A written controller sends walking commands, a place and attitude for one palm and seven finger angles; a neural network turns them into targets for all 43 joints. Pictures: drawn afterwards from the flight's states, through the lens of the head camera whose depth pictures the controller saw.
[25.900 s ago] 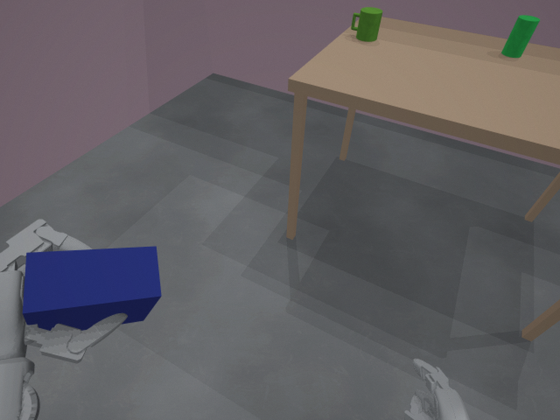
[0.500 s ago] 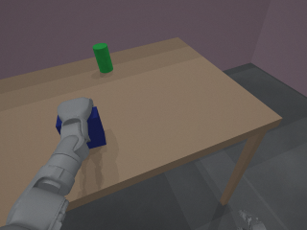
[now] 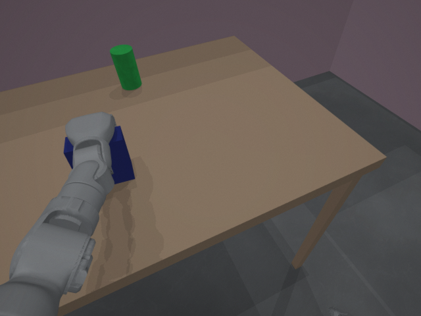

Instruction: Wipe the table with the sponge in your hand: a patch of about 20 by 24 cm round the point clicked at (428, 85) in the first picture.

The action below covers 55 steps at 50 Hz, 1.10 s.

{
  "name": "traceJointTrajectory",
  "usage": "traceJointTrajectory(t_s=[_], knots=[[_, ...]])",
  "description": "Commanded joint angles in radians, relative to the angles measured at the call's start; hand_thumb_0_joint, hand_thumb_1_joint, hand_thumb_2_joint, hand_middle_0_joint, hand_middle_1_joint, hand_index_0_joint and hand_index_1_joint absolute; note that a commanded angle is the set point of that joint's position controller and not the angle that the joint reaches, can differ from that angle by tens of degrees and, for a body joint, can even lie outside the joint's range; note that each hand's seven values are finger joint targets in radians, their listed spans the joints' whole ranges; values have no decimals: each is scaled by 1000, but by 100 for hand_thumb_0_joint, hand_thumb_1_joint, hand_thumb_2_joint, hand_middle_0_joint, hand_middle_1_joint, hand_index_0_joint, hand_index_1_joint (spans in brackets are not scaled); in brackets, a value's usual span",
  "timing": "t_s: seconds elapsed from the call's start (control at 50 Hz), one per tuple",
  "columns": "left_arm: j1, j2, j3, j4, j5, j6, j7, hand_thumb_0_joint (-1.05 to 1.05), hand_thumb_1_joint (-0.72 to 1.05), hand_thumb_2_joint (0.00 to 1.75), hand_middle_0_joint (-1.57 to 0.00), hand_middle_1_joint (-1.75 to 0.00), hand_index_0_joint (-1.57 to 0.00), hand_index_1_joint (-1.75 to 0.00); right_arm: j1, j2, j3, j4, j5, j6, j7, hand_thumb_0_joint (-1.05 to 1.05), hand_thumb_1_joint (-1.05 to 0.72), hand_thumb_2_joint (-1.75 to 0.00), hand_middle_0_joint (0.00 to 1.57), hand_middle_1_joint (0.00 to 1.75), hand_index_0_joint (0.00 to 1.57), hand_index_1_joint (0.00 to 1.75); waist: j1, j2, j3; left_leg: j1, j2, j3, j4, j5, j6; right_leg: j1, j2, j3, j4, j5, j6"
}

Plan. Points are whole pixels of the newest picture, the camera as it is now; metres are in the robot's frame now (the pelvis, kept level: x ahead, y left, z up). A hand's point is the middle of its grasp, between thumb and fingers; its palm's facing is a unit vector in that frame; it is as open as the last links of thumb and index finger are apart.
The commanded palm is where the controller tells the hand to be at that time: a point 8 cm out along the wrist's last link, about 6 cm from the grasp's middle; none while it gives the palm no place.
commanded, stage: wipe forward along the third lane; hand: left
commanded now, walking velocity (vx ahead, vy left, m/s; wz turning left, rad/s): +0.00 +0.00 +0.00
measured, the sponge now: (104, 165) +0.42 +0.25 +0.05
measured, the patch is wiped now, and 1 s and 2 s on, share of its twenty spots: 1.00 1.00 1.00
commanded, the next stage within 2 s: wipe back along the third lane in 0.02 s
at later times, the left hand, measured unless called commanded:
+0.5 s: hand (99, 147) +0.44 +0.25 +0.09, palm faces +0.01 -0.01 -1.00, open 9.7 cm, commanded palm +0.39 +0.23 +0.12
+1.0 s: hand (103, 161) +0.39 +0.23 +0.09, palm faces +0.08 -0.04 -1.00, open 9.7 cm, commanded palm +0.34 +0.21 +0.12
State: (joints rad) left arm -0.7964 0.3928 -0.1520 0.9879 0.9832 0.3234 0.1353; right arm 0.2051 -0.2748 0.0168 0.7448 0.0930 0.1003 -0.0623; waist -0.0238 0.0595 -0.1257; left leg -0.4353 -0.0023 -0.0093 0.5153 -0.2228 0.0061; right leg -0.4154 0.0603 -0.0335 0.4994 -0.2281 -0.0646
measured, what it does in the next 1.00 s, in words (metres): shifts its weight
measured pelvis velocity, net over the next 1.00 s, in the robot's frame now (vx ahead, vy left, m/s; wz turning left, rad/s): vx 0.05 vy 0.03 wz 0.00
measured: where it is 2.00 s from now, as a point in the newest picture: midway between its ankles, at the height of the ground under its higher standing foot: outside the picture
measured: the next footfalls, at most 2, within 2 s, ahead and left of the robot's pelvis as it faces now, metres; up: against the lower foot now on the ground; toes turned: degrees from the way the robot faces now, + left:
none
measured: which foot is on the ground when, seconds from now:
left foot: down 0.00-1.00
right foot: down 0.00-1.00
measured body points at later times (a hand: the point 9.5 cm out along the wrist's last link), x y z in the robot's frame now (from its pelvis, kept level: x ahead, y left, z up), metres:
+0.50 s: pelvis +0.02 +0.03 +0.00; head +0.03 +0.01 +0.45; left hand +0.43 +0.25 +0.14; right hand +0.16 -0.21 -0.12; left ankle +0.02 +0.12 -0.73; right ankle +0.01 -0.08 -0.73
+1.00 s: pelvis +0.05 +0.03 +0.00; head +0.03 +0.01 +0.45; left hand +0.39 +0.23 +0.15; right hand +0.26 -0.18 -0.09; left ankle +0.02 +0.12 -0.73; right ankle +0.01 -0.08 -0.73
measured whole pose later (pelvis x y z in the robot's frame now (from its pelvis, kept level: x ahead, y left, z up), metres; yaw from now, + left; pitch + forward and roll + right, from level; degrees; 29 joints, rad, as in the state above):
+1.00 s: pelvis +0.05 +0.03 +0.00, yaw +0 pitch +4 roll -1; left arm -0.38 0.28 -0.39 0.28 0.99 0.68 0.13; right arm 0.04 -0.27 0.04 0.66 0.10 0.23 0.04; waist 0.07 0.08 -0.13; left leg -0.28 -0.04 0.00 0.52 -0.31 0.05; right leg -0.25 0.02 -0.02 0.49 -0.30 -0.02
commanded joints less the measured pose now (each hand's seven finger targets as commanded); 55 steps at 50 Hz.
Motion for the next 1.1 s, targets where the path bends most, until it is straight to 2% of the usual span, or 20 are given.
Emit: traceJointTrajectory(t_s=[0.0, 0.1, 0.14, 0.18, 0.2, 0.22, 0.24, 0.4, 0.48, 0.6, 0.7, 0.72, 0.76, 0.82, 0.86, 0.88, 0.9, 0.98, 1.04, 1.08], knots=[[-332, 206, 21, -42, 48, 21, 32, 0, 10, 130, -120, -160, -120, -160, -51, -132, -44, -115, -7, -36, -2, 0, -90, -90, 20, 30, 20, 30, -22, -109, -180, 51, -19, 9, -44, 50, 47, 121, -48, 69, -97, 118, 30], [-347, 199, 27, -11, 51, 21, 41, 0, 10, 130, -120, -160, -120, -160, -28, -132, -49, -105, -12, -35, 1, 0, -90, -90, 20, 30, 20, 30, -22, -120, -221, 64, -15, 4, -39, 89, 47, 124, -43, 55, -82, 162, 28], [-294, 170, 24, -20, 46, 23, 45, 0, 10, 130, -120, -160, -120, -160, -34, -127, -52, -112, -13, -32, 9, 0, -90, -90, 20, 30, 20, 30, -7, -104, -233, 83, -12, 9, -36, 117, 45, 136, -42, 50, -77, 196, 24], [-247, 87, -10, -65, 26, 21, 42, 0, 10, 130, -120, -160, -120, -160, -57, -115, -55, -134, -11, -31, 14, 0, -90, -90, 20, 30, 20, 30, 7, -119, -262, 105, -10, 2, -41, 154, 46, 150, -38, 40, -74, 223, 19], [-238, 83, -16, -70, 21, 23, 44, 0, 10, 130, -120, -160, -120, -160, -58, -119, -54, -130, -12, -29, 15, 0, -90, -90, 20, 30, 20, 30, 2, -114, -238, 116, -8, 5, -39, 142, 47, 137, -36, 42, -80, 207, 21], [-215, 102, 1, -57, 17, 34, 48, 0, 10, 130, -120, -160, -120, -160, -65, -121, -52, -129, -9, -25, 16, 0, -90, -90, 20, 30, 20, 30, 8, -131, -208, 103, -7, 3, -48, 120, 46, 131, -36, 40, -88, 177, 22], [-221, 79, -20, -76, 6, 43, 48, 0, 10, 130, -120, -160, -120, -160, -80, -119, -49, -135, -5, -23, 17, 0, -90, -90, 20, 30, 20, 30, 7, -127, -193, 100, -9, 5, -56, 103, 46, 128, -36, 38, -94, 156, 23], [-149, 11, -61, -179, -25, 144, 40, 0, 10, 130, -120, -160, -120, -160, -165, -112, -39, -159, 5, -4, 23, 0, -90, -90, 20, 30, 20, 30, 33, -107, -170, 163, -4, -9, -80, 133, 40, 131, -27, 16, -99, 132, 10], [-75, -82, -115, -299, -38, 190, 20, 0, 10, 130, -120, -160, -120, -160, -214, -100, -40, -192, 3, 10, 35, 0, -90, -90, 20, 30, 20, 30, 49, -105, -232, 222, 0, -17, -69, 232, 35, 167, -25, 5, -79, 219, -1], [26, -90, -133, -418, -52, 266, -10, 0, 10, 130, -120, -160, -120, -160, -274, -102, -28, -215, 5, 40, 46, 0, -90, -90, 20, 30, 20, 30, 60, -123, -189, 244, 1, -24, -64, 275, 33, 189, -27, -3, -69, 268, -5], [95, -166, -207, -544, -46, 297, -41, 0, 10, 130, -120, -160, -120, -160, -311, -94, -25, -239, 4, 55, 71, 0, -90, -90, 20, 30, 20, 30, 61, -111, -214, 289, 8, -32, -32, 396, 28, 205, -27, -9, -35, 366, -12], [162, -159, -196, -572, -56, 302, -44, 0, 10, 130, -120, -160, -120, -160, -320, -92, -24, -247, 6, 56, 77, 0, -90, -90, 20, 30, 20, 30, 74, -108, -220, 290, 6, -30, -28, 410, 29, 223, -29, -9, -33, 390, -11], [163, -175, -226, -616, -52, 312, -52, 0, 10, 130, -120, -160, -120, -160, -339, -90, -19, -252, 6, 64, 84, 0, -90, -90, 20, 30, 20, 30, 66, -117, -199, 284, 8, -29, -24, 423, 26, 222, -30, -9, -27, 411, -11], [244, -142, -198, -681, -63, 329, -57, 0, 10, 130, -120, -160, -120, -160, -356, -91, -15, -259, 9, 66, 91, 0, -90, -90, 20, 30, 20, 30, 82, -107, -199, 278, 6, -29, -20, 444, 30, 255, -30, -3, -17, 447, -12], [301, -160, -224, -737, -61, 340, -64, 0, 10, 130, -120, -160, -120, -160, -372, -89, -12, -271, 11, 65, 99, 0, -90, -90, 20, 30, 20, 30, 86, -117, -201, 279, 9, -32, -17, 466, 28, 260, -31, -4, -9, 455, -10], [309, -150, -214, -755, -63, 348, -64, 0, 10, 130, -120, -160, -120, -160, -381, -93, -14, -271, 10, 67, 102, 0, -90, -90, 20, 30, 20, 30, 87, -117, -193, 276, 14, -36, -19, 461, 27, 257, -28, -3, -8, 446, -13], [297, -180, -248, -780, -65, 356, -68, 0, 10, 130, -120, -160, -120, -160, -385, -88, -11, -276, 11, 69, 105, 0, -90, -90, 20, 30, 20, 30, 83, -116, -190, 277, 14, -36, -19, 450, 29, 252, -29, -7, -6, 431, -11], [346, -123, -194, -823, -70, 379, -66, 0, 10, 130, -120, -160, -120, -160, -399, -95, -13, -275, 12, 67, 110, 0, -90, -90, 20, 30, 20, 30, 96, -133, -188, 261, 9, -30, -25, 399, 31, 274, -24, 5, -4, 426, -14], [424, -150, -224, -870, -73, 384, -72, 0, 10, 130, -120, -160, -120, -160, -411, -87, -8, -289, 15, 64, 115, 0, -90, -90, 20, 30, 20, 30, 97, -152, -188, 255, 1, -19, -17, 396, 35, 295, -28, 9, 2, 459, -7], [442, -123, -203, -890, -63, 388, -74, 0, 10, 130, -120, -160, -120, -160, -423, -91, -7, -288, 14, 65, 115, 0, -90, -90, 20, 30, 20, 30, 101, -150, -167, 246, 2, -25, -26, 369, 32, 287, -23, 19, 0, 428, -11]])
